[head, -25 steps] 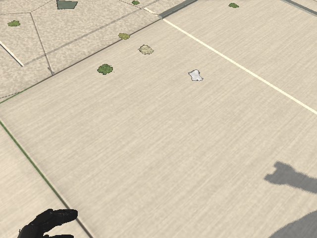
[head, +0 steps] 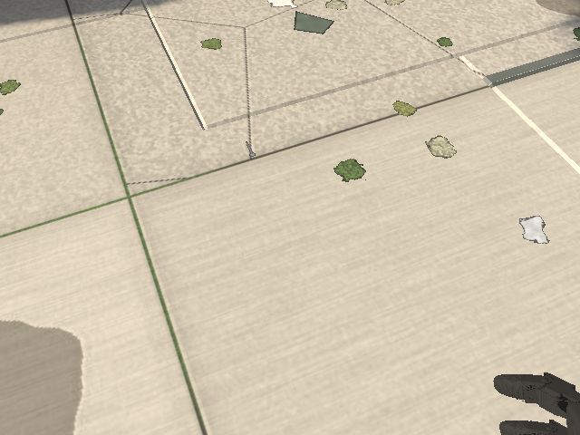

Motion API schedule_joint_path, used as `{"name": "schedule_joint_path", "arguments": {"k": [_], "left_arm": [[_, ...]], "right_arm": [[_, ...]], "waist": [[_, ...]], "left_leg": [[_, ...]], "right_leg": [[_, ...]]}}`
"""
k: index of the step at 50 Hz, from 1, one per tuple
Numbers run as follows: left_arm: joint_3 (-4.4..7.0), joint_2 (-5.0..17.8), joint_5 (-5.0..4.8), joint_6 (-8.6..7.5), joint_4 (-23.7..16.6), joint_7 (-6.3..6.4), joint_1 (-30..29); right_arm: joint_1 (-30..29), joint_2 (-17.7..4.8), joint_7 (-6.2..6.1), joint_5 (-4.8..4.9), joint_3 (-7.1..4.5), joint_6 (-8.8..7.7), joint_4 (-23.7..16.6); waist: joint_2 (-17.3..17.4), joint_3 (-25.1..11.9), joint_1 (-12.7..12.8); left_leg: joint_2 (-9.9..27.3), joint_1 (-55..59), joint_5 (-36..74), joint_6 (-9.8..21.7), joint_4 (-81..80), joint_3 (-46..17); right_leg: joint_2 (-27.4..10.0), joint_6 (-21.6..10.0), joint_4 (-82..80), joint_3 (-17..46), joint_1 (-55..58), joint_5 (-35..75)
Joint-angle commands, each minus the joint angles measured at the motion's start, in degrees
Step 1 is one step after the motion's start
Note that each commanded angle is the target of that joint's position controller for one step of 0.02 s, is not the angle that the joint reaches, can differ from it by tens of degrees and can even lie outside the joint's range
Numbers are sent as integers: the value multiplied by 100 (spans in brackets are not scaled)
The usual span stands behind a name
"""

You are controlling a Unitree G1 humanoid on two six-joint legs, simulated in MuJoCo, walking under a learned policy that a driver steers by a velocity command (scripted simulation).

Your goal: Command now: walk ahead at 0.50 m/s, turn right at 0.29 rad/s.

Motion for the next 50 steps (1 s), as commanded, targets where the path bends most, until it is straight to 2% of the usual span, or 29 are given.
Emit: {"name": "schedule_joint_path", "arguments": {"k": [1,2,3,4,5,7,8,9,10,13,17,20,23,25,26,27,28,29,30,31,32,33,34,36,38,41,44,47,50], "left_arm": [[184,970,10,-37,-383,58,-405],[80,712,86,-50,-455,49,-439],[-98,126,141,-108,-636,60,-22],[-83,283,-11,-157,-648,76,190],[67,790,-118,-133,-651,80,-167],[95,733,-42,-43,-708,96,-588],[112,639,0,28,-695,95,-596],[93,498,-3,98,-684,82,-539],[71,375,5,147,-712,72,-583],[57,287,49,212,-890,59,-871],[-22,176,55,158,-1119,-101,-1541],[-45,202,53,172,-1366,-204,-2085],[-6,336,65,201,-1590,-272,-2370],[102,539,87,235,-1624,-277,-2085],[229,731,77,252,-1477,-257,-1423],[443,1107,48,291,-1184,-176,-412],[620,1832,-8,326,-1109,-56,19],[536,1835,-8,227,-1358,-95,-110],[376,1347,46,121,-1344,-155,-197],[319,1178,81,53,-1311,-158,-402],[261,1002,78,34,-1349,-146,-793],[202,832,123,27,-1430,-118,-1106],[175,776,179,27,-1519,-93,-1272],[190,823,163,-7,-1521,-38,-1284],[170,807,168,-41,-1400,31,-1162],[135,780,167,-62,-1194,74,-938],[137,881,166,-98,-981,68,-707],[152,912,172,-80,-744,55,-528],[190,964,153,-4,-587,90,-494]], "right_arm": [[775,-881,-61,-8,-352,-108,-115],[1549,-1151,-128,-86,-461,-105,10],[2225,-1674,-193,-202,-586,-36,72],[2374,-1462,-158,-163,-541,25,169],[2057,-1057,-146,-87,-425,29,171],[1375,-625,-117,-77,-294,7,177],[1142,-472,-105,-117,-261,-26,201],[994,-462,-103,-145,-276,-61,235],[939,-487,-106,-147,-306,-109,277],[958,-645,-146,-152,-387,-190,445],[1087,-870,-209,-111,-453,-146,612],[1348,-1057,-229,-29,-515,-71,760],[1506,-1217,-226,71,-580,49,879],[1474,-1394,-248,117,-630,133,879],[1403,-1411,-262,142,-630,187,860],[1482,-1245,-286,98,-557,198,830],[1894,-645,-256,-164,-345,130,570],[1790,-453,-197,-144,-215,-73,407],[1063,-993,-135,110,-352,-210,282],[843,-967,-125,181,-334,-290,188],[886,-915,-175,55,-332,-310,272],[1000,-956,-206,-55,-371,-274,338],[1086,-951,-195,-88,-384,-207,368],[1142,-813,-195,-147,-370,-104,386],[1011,-656,-183,-140,-313,-40,397],[507,-484,-131,-82,-223,-51,326],[52,-450,-52,9,-170,-85,228],[-214,-523,45,55,-165,-107,101],[-260,-541,167,55,-159,-122,-14]], "waist": [[-660,-417,-998],[-474,-1021,-1385],[820,-1958,-1437],[1449,-2266,-1402],[844,-1374,-1378],[512,-490,-1078],[572,-264,-910],[594,-152,-783],[514,-93,-736],[234,32,-689],[86,180,-896],[-4,341,-1072],[10,384,-1073],[191,31,-812],[164,-355,-401],[-28,-900,62],[-1434,-1406,-147],[-1580,-2316,-288],[-842,-1795,0],[-714,-1123,-152],[-333,-718,-425],[-435,-543,-652],[-566,-485,-786],[-513,-464,-860],[-504,-358,-815],[-614,-173,-547],[-617,61,-310],[-518,290,-211],[-502,309,-265]], "left_leg": [[-145,1918,-62,263,-413,161],[388,3212,-74,509,-279,-252],[1835,5211,-445,1107,-302,-2073],[2292,5180,-1673,1540,-993,-3611],[2048,4466,-2238,1344,-1211,-3046],[1579,3216,-1616,1110,-1555,-1801],[1407,2738,-1162,1055,-1748,-1343],[1335,2378,-845,1038,-1930,-1006],[1335,2211,-489,1088,-2064,-753],[1352,2190,222,1168,-2255,-97],[1209,2292,536,1035,-2317,731],[1352,2672,498,945,-2285,996],[1498,3257,1080,803,-1899,1189],[1457,3446,2953,668,-1020,1398],[1313,3281,3660,546,-26,1578],[1061,2512,3344,330,1362,1701],[429,167,-336,-64,3580,1702],[-452,-1121,-3232,-175,4774,354],[-129,-1712,-2830,-33,4955,-166],[96,-1802,-2313,96,4602,-93],[327,-1486,-1908,89,4097,-101],[485,-1044,-1613,51,3658,-140],[526,-714,-1424,0,3497,-150],[455,-507,-1157,-178,3124,-48],[453,-633,-551,-329,2495,53],[412,-518,652,-347,1326,136],[317,-411,1325,-212,640,220],[271,-852,1069,13,302,170],[143,-1062,347,280,125,172]], "right_leg": [[-1142,-722,503,973,-767,2438],[-814,-515,1709,740,-1380,1981],[-84,-125,3769,154,-3178,-87],[-17,-59,4913,474,-4018,-1672],[-324,-81,5363,632,-4399,-1293],[-665,-59,5177,425,-4259,-489],[-808,-40,4977,457,-4019,-216],[-877,-13,4901,443,-3755,-28],[-904,20,4859,416,-3693,145],[-938,96,4324,476,-3890,786],[-851,25,2947,174,-3632,1894],[-801,-109,2339,-30,-3621,1932],[-656,-333,2018,-254,-3631,1353],[-275,-562,1969,-609,-2935,756],[14,-727,1765,-789,-2014,770],[224,-946,1573,-673,-436,975],[-1192,-1722,1405,1772,1621,725],[-2061,-2495,240,4599,2375,-606],[-2000,-2114,-133,4138,2044,-635],[-1798,-1900,-119,3388,1317,-296],[-1539,-1709,-104,2747,501,302],[-1331,-1611,-176,2292,-128,865],[-1195,-1597,-307,2115,-525,1165],[-1071,-1670,-435,1802,-917,1792],[-1013,-1620,-553,1342,-981,2195],[-826,-1331,-625,801,-986,2076],[-994,-1246,-782,680,-847,1560],[-1309,-1223,-706,611,-112,1708],[-1558,-1099,-382,450,585,2492]]}}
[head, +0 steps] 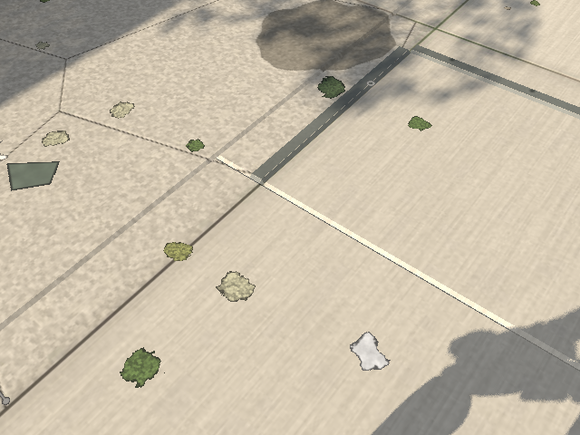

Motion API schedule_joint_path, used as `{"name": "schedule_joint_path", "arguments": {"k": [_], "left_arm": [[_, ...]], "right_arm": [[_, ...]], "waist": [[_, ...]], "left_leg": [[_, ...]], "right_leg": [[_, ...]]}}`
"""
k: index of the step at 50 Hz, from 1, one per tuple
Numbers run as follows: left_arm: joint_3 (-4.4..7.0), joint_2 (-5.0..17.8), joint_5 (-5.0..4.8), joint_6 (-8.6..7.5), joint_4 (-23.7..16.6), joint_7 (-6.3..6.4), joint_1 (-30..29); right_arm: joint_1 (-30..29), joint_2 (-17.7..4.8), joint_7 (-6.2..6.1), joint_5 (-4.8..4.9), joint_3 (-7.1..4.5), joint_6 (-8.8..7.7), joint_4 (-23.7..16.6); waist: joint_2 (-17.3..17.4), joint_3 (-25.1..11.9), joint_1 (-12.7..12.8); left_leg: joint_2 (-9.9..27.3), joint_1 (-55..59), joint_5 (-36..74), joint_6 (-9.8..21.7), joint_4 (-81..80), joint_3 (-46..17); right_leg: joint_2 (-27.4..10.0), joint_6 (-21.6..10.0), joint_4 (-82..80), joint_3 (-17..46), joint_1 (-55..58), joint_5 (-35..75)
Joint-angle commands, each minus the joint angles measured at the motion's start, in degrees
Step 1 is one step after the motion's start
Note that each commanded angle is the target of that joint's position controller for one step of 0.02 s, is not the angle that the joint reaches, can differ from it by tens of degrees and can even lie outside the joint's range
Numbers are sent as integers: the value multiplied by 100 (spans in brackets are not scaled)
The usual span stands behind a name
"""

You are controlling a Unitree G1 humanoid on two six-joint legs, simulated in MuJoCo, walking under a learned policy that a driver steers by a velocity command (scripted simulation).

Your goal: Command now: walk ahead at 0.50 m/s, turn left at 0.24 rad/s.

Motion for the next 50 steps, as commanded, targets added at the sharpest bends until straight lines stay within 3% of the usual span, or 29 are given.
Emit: {"name": "schedule_joint_path", "arguments": {"k": [1,3,4,5,6,7,8,9,10,11,14,16,20,23,25,27,28,29,30,31,32,33,34,35,37,41,44,47,50], "left_arm": [[289,990,-17,30,-64,64,190],[308,1090,9,97,-109,110,9],[270,1035,21,143,-165,151,-62],[165,827,158,117,-304,200,183],[-21,212,179,-26,-390,85,792],[34,687,2,-194,-385,0,279],[83,880,-170,-313,-605,-60,-323],[59,833,-118,-385,-682,-49,-656],[87,822,12,-410,-717,-25,-770],[107,805,76,-382,-730,-16,-688],[84,626,118,-244,-729,7,-507],[35,498,126,-195,-837,35,-855],[-33,320,75,-259,-997,-11,-1672],[10,434,-6,-319,-1105,-71,-2030],[76,579,-28,-362,-1101,-100,-2004],[164,725,-40,-409,-992,-89,-1567],[248,873,5,-432,-876,-52,-1035],[332,1149,99,-439,-809,2,-215],[448,1560,136,-345,-602,-8,309],[358,1091,-7,-308,-629,-48,270],[265,753,-11,-279,-682,-30,31],[221,662,41,-245,-696,-23,-242],[183,548,56,-227,-641,-23,-406],[151,480,93,-235,-602,-13,-484],[146,436,65,-280,-480,-45,-459],[221,698,-1,-323,-208,-90,-343],[228,835,-113,-233,-71,-92,-246],[264,1021,-163,-143,129,-77,190],[291,1116,-196,-48,258,-36,314]], "right_arm": [[-654,-566,108,13,-126,-117,-608],[98,-801,84,-27,-259,-80,-454],[868,-1036,39,-44,-397,-59,-263],[1662,-1485,-20,-39,-519,-18,-190],[1849,-1684,9,18,-552,-31,-141],[1940,-1135,-3,78,-421,-22,-151],[1601,-1018,-46,30,-386,-9,-237],[1319,-999,-70,-18,-375,4,-328],[1079,-926,-92,-49,-349,14,-395],[954,-850,-117,-106,-310,14,-469],[901,-881,-192,-49,-325,37,-524],[1014,-1041,-268,-27,-378,57,-485],[1326,-1085,-370,24,-403,157,-360],[1595,-1056,-396,66,-409,229,-256],[1604,-1022,-418,62,-414,272,-250],[1462,-997,-417,38,-425,306,-293],[1394,-840,-397,17,-371,301,-347],[1377,-523,-366,-66,-249,279,-462],[2174,-156,-358,70,-125,229,-613],[2178,-687,-373,114,-199,218,-506],[1595,-1031,-371,92,-304,242,-542],[1264,-1017,-380,39,-321,268,-609],[1051,-950,-361,-13,-336,265,-686],[1060,-851,-324,12,-346,283,-717],[1107,-570,-288,53,-292,319,-729],[646,-321,-257,-48,-174,287,-881],[35,-234,-166,-85,-93,137,-992],[-509,-305,-91,-23,-96,35,-1125],[-501,-538,-59,9,-185,-33,-1163]], "waist": [[-605,294,63],[-724,-302,-359],[-581,-794,-765],[141,-1485,-941],[1454,-2014,-535],[795,-1958,-904],[466,-1165,-941],[-132,-727,-836],[-332,-423,-651],[-199,-396,-468],[-5,-265,-284],[-15,-114,-370],[124,-78,-694],[185,-80,-793],[283,-101,-705],[444,-195,-423],[387,-543,-140],[-87,-1334,222],[-1896,-2082,-64],[-1677,-1784,16],[-1085,-1004,162],[-698,-554,93],[-647,-208,12],[-816,-114,-119],[-914,-67,-205],[-675,59,-209],[-616,152,-61],[-643,185,115],[-797,122,-86]], "left_leg": [[-58,-354,-650,295,-136,-21],[-484,816,-988,517,-123,364],[-655,1971,-765,684,-239,403],[333,3726,-443,1124,-90,-1040],[1468,5481,-1842,2151,-851,-4071],[1438,5643,-2764,1970,-1401,-4458],[1312,5008,-2625,1752,-1528,-3736],[1108,4263,-2077,1635,-1592,-3209],[942,3627,-1403,1608,-1672,-2820],[773,3250,-894,1599,-1773,-2573],[596,2619,-142,1664,-1952,-2087],[434,2287,7,1587,-2024,-1787],[52,1885,-357,1185,-1869,-1473],[191,2230,-720,1091,-1575,-1878],[344,2656,-801,1014,-1245,-2249],[373,2770,-509,895,-823,-2435],[119,2620,-250,736,-223,-2270],[-207,1998,-859,545,1220,-1848],[-1019,-11,-3517,163,3014,-1035],[-553,-778,-3796,89,3848,-1066],[-351,-982,-3265,40,4097,-1007],[-169,-859,-2842,-15,4044,-801],[-22,-794,-2563,-49,3810,-765],[129,-563,-2383,-55,3662,-735],[183,-326,-2287,-65,3380,-603],[244,-449,-1692,-115,2186,-535],[190,-64,-856,-114,949,-172],[-32,346,-559,-144,235,-45],[-139,806,-832,14,-257,-125]], "right_leg": [[-1950,-633,86,336,363,3120],[-1771,-441,1112,35,396,5260],[-1500,-246,2238,-254,26,5662],[-1223,9,4025,-439,-1339,3905],[7,409,5818,-115,-3682,-1014],[-216,321,6290,638,-4355,-1305],[-486,240,6180,611,-4709,-799],[-696,211,5822,519,-4605,-434],[-843,262,5349,483,-4397,-192],[-934,310,5098,507,-4051,-47],[-979,585,4373,335,-3839,51],[-910,758,3650,225,-3841,647],[-560,845,2075,146,-3134,2229],[-433,776,1556,287,-2961,2298],[-437,651,1309,428,-2887,1935],[-457,424,1108,358,-2327,1569],[-602,220,949,367,-1442,1593],[-1475,-151,1122,1141,0,1254],[-2742,-1079,786,3608,1884,88],[-2922,-1055,449,4351,1719,-1136],[-2657,-798,336,3505,1030,-1086],[-2409,-642,251,2745,363,-348],[-2189,-608,114,2201,-153,313],[-2030,-548,-24,1772,-499,685],[-1854,-638,-280,1306,-847,1021],[-1894,-891,-576,801,-906,1756],[-1648,-811,-567,432,-997,2153],[-1728,-743,-399,508,-880,2218],[-1930,-573,-40,780,-590,2244]]}}
Over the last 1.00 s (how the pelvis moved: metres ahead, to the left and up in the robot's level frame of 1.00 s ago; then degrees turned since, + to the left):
0.51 -0.13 0.00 -24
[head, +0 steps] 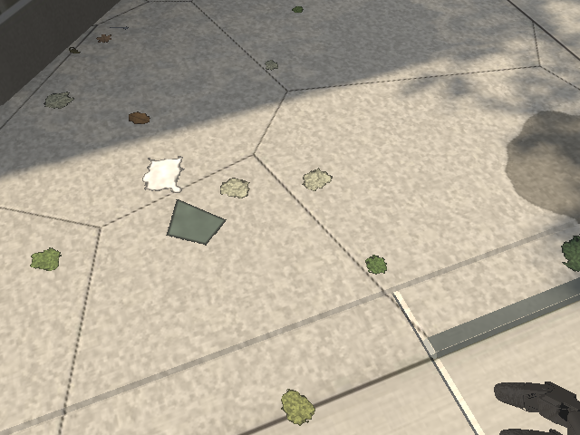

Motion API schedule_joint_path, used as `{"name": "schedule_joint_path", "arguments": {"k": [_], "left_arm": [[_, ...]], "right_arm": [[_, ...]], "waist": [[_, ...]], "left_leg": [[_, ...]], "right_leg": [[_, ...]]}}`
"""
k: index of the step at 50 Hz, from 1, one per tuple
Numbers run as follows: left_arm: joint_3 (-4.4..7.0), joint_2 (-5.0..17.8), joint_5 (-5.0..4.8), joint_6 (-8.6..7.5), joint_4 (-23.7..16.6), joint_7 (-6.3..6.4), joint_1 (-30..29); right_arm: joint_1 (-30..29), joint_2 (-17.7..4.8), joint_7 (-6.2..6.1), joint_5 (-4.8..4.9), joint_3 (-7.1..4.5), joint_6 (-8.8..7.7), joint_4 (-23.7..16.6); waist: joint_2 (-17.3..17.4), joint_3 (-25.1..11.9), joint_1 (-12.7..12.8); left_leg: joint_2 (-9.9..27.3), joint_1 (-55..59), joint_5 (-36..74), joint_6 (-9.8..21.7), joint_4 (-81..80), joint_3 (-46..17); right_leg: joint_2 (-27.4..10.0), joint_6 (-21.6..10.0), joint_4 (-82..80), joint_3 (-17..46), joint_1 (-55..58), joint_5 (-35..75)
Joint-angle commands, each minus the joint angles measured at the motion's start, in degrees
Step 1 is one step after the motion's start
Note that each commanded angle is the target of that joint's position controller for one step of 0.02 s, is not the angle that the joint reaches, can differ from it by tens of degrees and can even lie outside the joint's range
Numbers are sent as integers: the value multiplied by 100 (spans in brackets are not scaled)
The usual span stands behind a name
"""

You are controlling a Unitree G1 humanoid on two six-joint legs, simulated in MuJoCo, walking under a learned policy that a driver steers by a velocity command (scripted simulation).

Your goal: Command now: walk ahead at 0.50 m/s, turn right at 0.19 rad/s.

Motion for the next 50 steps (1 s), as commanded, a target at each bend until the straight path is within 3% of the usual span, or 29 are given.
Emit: {"name": "schedule_joint_path", "arguments": {"k": [1,2,3,4,5,6,8,10,13,17,20,23,25,26,27,28,29,30,31,32,33,34,36,39,44,50], "left_arm": [[252,1153,-45,8,-290,67,-302],[208,1043,-24,13,-284,77,-290],[88,747,71,-11,-387,74,-353],[-111,105,114,-82,-551,77,239],[-40,427,-11,-132,-496,80,200],[97,838,-124,-129,-600,74,-184],[115,751,-30,-59,-690,101,-605],[121,533,-13,98,-630,97,-451],[95,321,15,238,-761,92,-658],[36,211,40,216,-956,-39,-1229],[-7,185,49,206,-1183,-152,-1837],[18,300,49,231,-1407,-226,-2210],[84,432,67,252,-1502,-255,-2166],[158,556,72,271,-1477,-250,-1885],[295,754,52,284,-1305,-227,-1151],[516,1160,28,326,-1011,-141,-141],[685,1914,-33,350,-964,-32,105],[580,1815,4,238,-1232,-77,53],[433,1352,50,133,-1194,-129,-70],[380,1179,57,70,-1172,-128,-272],[321,987,56,57,-1219,-110,-674],[253,792,108,51,-1311,-82,-978],[213,689,172,31,-1401,-31,-1183],[201,742,174,-43,-1211,49,-976],[176,829,178,-85,-922,95,-671],[222,907,158,-5,-522,104,-398]], "right_arm": [[177,-697,4,18,-258,-160,-337],[804,-911,-48,-23,-381,-158,-136],[1706,-1228,-122,-117,-504,-144,19],[2213,-1748,-178,-222,-619,-66,80],[2318,-1355,-165,-189,-521,-36,123],[2006,-1051,-156,-119,-415,-44,160],[1338,-650,-121,-103,-296,-91,204],[961,-477,-103,-154,-279,-186,269],[862,-610,-141,-162,-362,-295,433],[971,-833,-220,-155,-441,-271,623],[1212,-1025,-256,-88,-503,-209,766],[1404,-1165,-255,18,-565,-105,913],[1400,-1315,-264,70,-610,-20,950],[1364,-1402,-277,98,-632,27,943],[1271,-1405,-288,127,-624,84,922],[1378,-1233,-314,68,-546,86,887],[1760,-565,-291,-189,-327,8,580],[1597,-519,-238,-124,-229,-204,479],[923,-979,-175,127,-347,-334,326],[744,-935,-171,158,-320,-417,269],[776,-908,-221,16,-329,-445,356],[873,-962,-248,-85,-374,-406,418],[1095,-873,-215,-123,-376,-269,511],[921,-630,-197,-119,-291,-138,541],[120,-463,-94,-7,-174,-166,410],[-343,-519,118,53,-151,-194,158]], "waist": [[-752,-125,-722],[-680,-527,-1038],[-459,-1253,-1467],[975,-2164,-1357],[1122,-2360,-1453],[791,-1449,-1401],[508,-576,-1080],[563,-281,-760],[281,-42,-634],[114,99,-774],[4,260,-994],[-4,369,-1061],[103,220,-926],[198,-35,-730],[148,-436,-283],[-80,-979,152],[-1584,-1340,-200],[-1444,-2326,-201],[-846,-1731,13],[-721,-1116,-143],[-394,-743,-408],[-481,-580,-632],[-579,-572,-821],[-541,-380,-749],[-597,-16,-350],[-455,317,-204]], "left_leg": [[-234,1125,-18,188,-543,168],[-310,2155,-19,330,-666,247],[346,3649,47,610,-440,-304],[1911,5645,-673,1356,-627,-2520],[2104,5408,-1564,1565,-1251,-3624],[1896,4752,-1849,1365,-1430,-2892],[1454,3456,-1258,1177,-1808,-1722],[1240,2634,-587,1098,-2196,-986],[1275,2360,194,1172,-2502,-277],[1107,2491,552,1049,-2586,615],[1188,2732,528,954,-2590,977],[1351,3322,733,828,-2347,1156],[1381,3618,2094,712,-1777,1324],[1340,3670,3111,636,-1196,1426],[1173,3472,3735,497,-150,1612],[924,2592,3180,261,1299,1704],[123,95,-927,-176,3540,1660],[-576,-893,-3199,-214,4548,164],[-260,-1492,-2757,-71,4685,-223],[-25,-1537,-2257,62,4309,-160],[202,-1210,-1859,65,3798,-174],[350,-756,-1575,43,3386,-210],[402,-303,-1267,-79,3055,-134],[428,-377,-468,-280,2268,37],[282,-262,1244,-182,601,191],[58,-835,679,213,-86,123]], "right_leg": [[-1438,-846,158,1094,-385,2536],[-1171,-691,886,905,-602,3021],[-859,-463,2231,677,-1408,2269],[-79,-34,4367,199,-3482,-302],[-68,-15,5351,853,-4090,-1621],[-335,-55,5682,924,-4498,-1266],[-687,-50,5379,744,-4311,-481],[-868,-5,5103,801,-3723,-67],[-914,100,4722,832,-3819,423],[-853,78,3402,651,-3760,1618],[-770,-37,2647,362,-3643,1905],[-693,-241,2249,199,-3747,1514],[-438,-445,2141,-82,-3415,952],[-204,-571,2146,-283,-2925,660],[97,-744,1894,-456,-1935,748],[236,-967,1737,-219,-305,944],[-1232,-1834,1380,2548,1582,378],[-2000,-2478,286,5096,2228,-720],[-1928,-2112,-11,4512,1918,-631],[-1706,-1907,25,3749,1189,-275],[-1458,-1708,51,3130,388,310],[-1254,-1604,-29,2681,-236,894],[-1134,-1634,-234,2287,-770,1635],[-1023,-1571,-448,1531,-1015,2443],[-927,-1213,-723,847,-907,1777],[-1469,-1088,-481,569,408,2257]]}}
Over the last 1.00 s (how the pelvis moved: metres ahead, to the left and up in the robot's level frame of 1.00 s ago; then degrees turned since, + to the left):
0.55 0.12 0.00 26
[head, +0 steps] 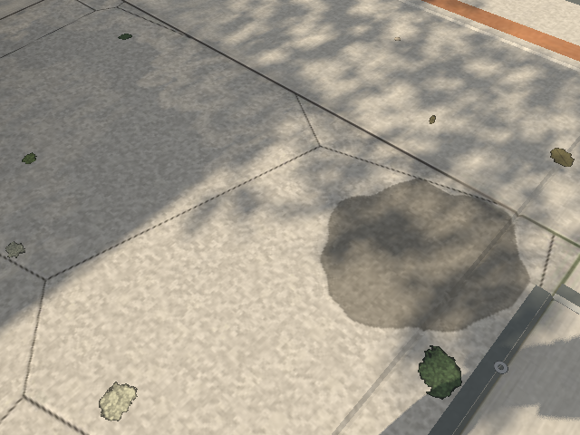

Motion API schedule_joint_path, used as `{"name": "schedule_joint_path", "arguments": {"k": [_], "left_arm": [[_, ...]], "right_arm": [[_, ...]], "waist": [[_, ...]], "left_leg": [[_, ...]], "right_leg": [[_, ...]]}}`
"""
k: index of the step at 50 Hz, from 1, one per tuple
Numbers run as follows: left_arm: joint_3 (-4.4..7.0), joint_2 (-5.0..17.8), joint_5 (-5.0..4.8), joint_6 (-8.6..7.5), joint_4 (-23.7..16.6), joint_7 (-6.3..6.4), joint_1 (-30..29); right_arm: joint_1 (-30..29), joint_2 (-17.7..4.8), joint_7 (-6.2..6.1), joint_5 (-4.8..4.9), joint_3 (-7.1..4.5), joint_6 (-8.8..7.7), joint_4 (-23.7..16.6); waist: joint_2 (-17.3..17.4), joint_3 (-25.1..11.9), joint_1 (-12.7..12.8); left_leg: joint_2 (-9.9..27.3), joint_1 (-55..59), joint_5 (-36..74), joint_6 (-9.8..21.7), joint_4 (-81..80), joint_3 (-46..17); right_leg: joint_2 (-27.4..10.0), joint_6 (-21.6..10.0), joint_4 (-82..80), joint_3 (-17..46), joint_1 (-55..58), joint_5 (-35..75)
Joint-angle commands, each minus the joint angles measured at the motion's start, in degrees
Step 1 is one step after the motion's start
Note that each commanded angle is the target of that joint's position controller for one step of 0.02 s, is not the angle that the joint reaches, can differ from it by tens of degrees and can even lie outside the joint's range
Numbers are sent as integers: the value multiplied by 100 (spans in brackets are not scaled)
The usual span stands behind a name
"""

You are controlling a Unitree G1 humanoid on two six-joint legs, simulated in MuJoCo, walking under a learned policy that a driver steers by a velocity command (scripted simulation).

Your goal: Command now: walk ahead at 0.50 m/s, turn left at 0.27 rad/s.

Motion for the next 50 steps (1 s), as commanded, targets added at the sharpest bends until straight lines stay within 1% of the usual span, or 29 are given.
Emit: {"name": "schedule_joint_path", "arguments": {"k": [1,3,4,5,6,7,8,9,10,11,12,15,17,20,23,25,27,28,29,30,31,32,33,34,35,37,39,45,50], "left_arm": [[284,977,-30,33,-44,59,235],[318,1090,-25,95,-75,111,72],[322,1130,-21,148,-107,145,-26],[282,1068,-10,187,-167,195,-71],[152,730,92,117,-383,209,340],[-7,323,128,-50,-392,112,533],[81,798,-61,-241,-465,-11,150],[76,863,-211,-350,-647,-66,-368],[64,808,-133,-408,-730,-57,-648],[116,863,10,-391,-729,-18,-711],[129,832,62,-342,-743,-13,-632],[97,643,98,-194,-750,25,-479],[42,510,105,-162,-864,49,-873],[-12,366,66,-208,-994,15,-1493],[25,470,-25,-264,-1117,-40,-1866],[89,616,-45,-309,-1130,-75,-1866],[166,747,-62,-361,-1059,-81,-1547],[240,857,-38,-385,-941,-52,-1080],[324,1091,63,-411,-864,-6,-355],[462,1573,152,-341,-727,27,380],[427,1332,-1,-276,-623,-26,540],[311,909,-34,-247,-699,-10,264],[257,763,2,-201,-737,8,-22],[210,644,28,-178,-701,10,-247],[168,536,59,-183,-666,19,-375],[168,497,40,-220,-590,13,-467],[224,639,19,-263,-485,8,-440],[299,924,-4,-198,-244,39,-340],[376,1173,-138,-51,-10,49,-2]], "right_arm": [[-779,-492,122,9,-94,-120,-644],[-346,-644,139,-29,-168,-95,-598],[210,-816,116,-48,-272,-70,-477],[1006,-1091,62,-52,-420,-46,-301],[1733,-1664,-11,-78,-577,-16,-261],[1780,-1537,-2,37,-527,-24,-262],[1755,-1151,-14,42,-404,-13,-265],[1503,-1020,-47,-9,-374,-2,-345],[1186,-970,-56,-48,-351,3,-401],[938,-817,-78,-80,-297,-5,-476],[804,-801,-99,-122,-274,8,-558],[759,-913,-179,-73,-314,19,-603],[855,-1059,-249,-38,-365,36,-564],[1097,-1082,-318,2,-381,110,-471],[1395,-1065,-341,45,-388,182,-353],[1445,-1016,-361,44,-386,224,-337],[1335,-1005,-366,19,-400,259,-372],[1262,-881,-353,4,-359,263,-412],[1216,-587,-323,-48,-247,238,-504],[1882,-236,-321,46,-130,189,-629],[2001,-511,-324,75,-130,159,-668],[1575,-972,-319,88,-256,180,-630],[1159,-1029,-321,39,-285,216,-702],[928,-967,-306,-19,-297,224,-778],[898,-877,-278,-14,-314,245,-805],[976,-631,-233,46,-279,309,-816],[802,-503,-221,18,-245,346,-928],[20,-345,-66,2,-161,258,-1112],[-615,-383,88,21,-168,253,-1415]], "waist": [[-532,376,144],[-697,-3,-126],[-719,-393,-441],[-557,-873,-855],[392,-1656,-883],[1339,-2184,-702],[763,-1931,-941],[362,-1252,-942],[-201,-663,-754],[-304,-454,-571],[-140,-356,-413],[-7,-237,-256],[-1,-109,-367],[119,-88,-634],[188,-100,-764],[264,-134,-699],[434,-182,-474],[421,-399,-213],[131,-1065,139],[-1249,-1978,81],[-1980,-1999,72],[-1272,-1189,176],[-851,-645,154],[-705,-246,55],[-828,-90,-82],[-977,-4,-201],[-850,61,-218],[-604,161,12],[-605,349,123]], "left_leg": [[-63,-397,-523,259,-193,-37],[-381,305,-1062,455,-167,277],[-629,1075,-1163,586,-200,483],[-715,2335,-921,776,-314,373],[553,4469,-959,1519,-265,-1699],[1467,5769,-1849,2362,-1225,-4437],[1366,5733,-2631,2078,-1521,-4262],[1182,5050,-2582,1849,-1591,-3513],[976,4157,-2047,1726,-1706,-2977],[798,3569,-1466,1643,-1811,-2593],[665,3160,-1036,1664,-1926,-2445],[479,2498,-306,1723,-2101,-1945],[267,2188,-247,1581,-2133,-1608],[-27,1906,-617,1270,-2005,-1374],[93,2208,-985,1162,-1732,-1748],[237,2640,-1124,1085,-1386,-2128],[310,2815,-953,981,-998,-2392],[113,2719,-734,841,-567,-2301],[-175,2253,-962,653,632,-1966],[-987,407,-2567,207,2553,-1095],[-772,-625,-4039,112,3581,-946],[-464,-950,-3571,73,4019,-1007],[-281,-900,-3137,38,4050,-771],[-126,-798,-2817,17,3812,-709],[39,-590,-2603,17,3616,-696],[163,-326,-2420,-12,3398,-543],[232,-459,-2155,-81,3062,-501],[182,-292,-563,-68,1264,-169],[-3,-115,-875,227,380,213]], "right_leg": [[-1942,-643,-14,278,310,2621],[-1888,-481,679,61,472,4546],[-1751,-367,1488,-118,426,5527],[-1502,-157,2710,-362,-130,5541],[-989,195,4824,-522,-2061,3483],[138,495,6421,110,-3894,-1344],[-273,350,6758,835,-4558,-1312],[-539,258,6537,746,-4728,-893],[-753,236,5961,645,-4656,-569],[-933,271,5432,631,-4329,-331],[-971,336,5220,618,-4029,-228],[-983,626,4427,438,-3800,-10],[-894,779,3581,351,-3708,749],[-607,849,2342,290,-3150,1990],[-459,802,1795,414,-2955,2175],[-451,689,1525,558,-2899,1843],[-464,484,1368,527,-2497,1396],[-511,311,1141,455,-1791,1414],[-1172,-28,1301,986,-486,1246],[-2467,-899,1168,3098,1675,251],[-2970,-1117,650,4586,1855,-1011],[-2753,-880,501,3958,1173,-1488],[-2513,-686,430,3133,458,-932],[-2272,-630,273,2520,-167,-271],[-2098,-572,130,2058,-562,188],[-1915,-585,-141,1410,-965,668],[-1969,-706,-325,1011,-1021,1125],[-1837,-563,-385,-223,-724,2055],[-2077,-369,-100,-664,-27,2734]]}}
Over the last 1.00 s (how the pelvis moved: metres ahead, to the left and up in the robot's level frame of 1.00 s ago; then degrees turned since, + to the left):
0.52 -0.13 0.00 -22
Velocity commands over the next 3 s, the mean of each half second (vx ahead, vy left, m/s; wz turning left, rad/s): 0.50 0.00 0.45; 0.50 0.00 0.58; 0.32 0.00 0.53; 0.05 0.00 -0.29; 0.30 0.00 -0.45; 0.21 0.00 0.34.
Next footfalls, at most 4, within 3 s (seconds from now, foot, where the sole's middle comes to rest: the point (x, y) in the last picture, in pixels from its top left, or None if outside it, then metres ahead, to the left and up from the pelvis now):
0.10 left None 0.25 0.13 -0.78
0.58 right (334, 406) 0.55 -0.02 -0.78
1.10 left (184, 351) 0.67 0.35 -0.78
1.52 right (199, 260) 0.95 0.36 -0.78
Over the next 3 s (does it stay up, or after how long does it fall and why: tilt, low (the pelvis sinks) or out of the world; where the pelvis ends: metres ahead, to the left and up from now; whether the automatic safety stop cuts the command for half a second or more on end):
stays up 1.08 0.45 -0.01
